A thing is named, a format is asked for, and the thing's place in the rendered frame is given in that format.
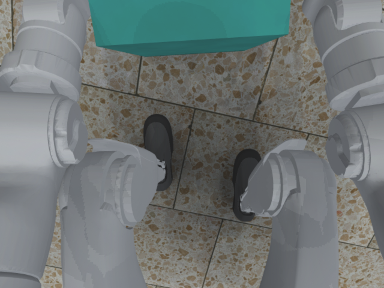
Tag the right robot forearm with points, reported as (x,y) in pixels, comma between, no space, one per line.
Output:
(349,35)

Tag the robot left foot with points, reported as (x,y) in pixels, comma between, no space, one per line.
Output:
(158,139)

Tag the robot right shin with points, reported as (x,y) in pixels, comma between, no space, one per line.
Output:
(250,198)

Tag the carton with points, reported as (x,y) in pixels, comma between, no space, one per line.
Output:
(180,27)

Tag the left robot forearm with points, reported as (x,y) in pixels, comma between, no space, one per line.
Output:
(48,50)

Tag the right robot upper arm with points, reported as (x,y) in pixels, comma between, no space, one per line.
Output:
(355,150)

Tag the left robot upper arm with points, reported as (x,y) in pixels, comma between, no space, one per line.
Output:
(40,136)

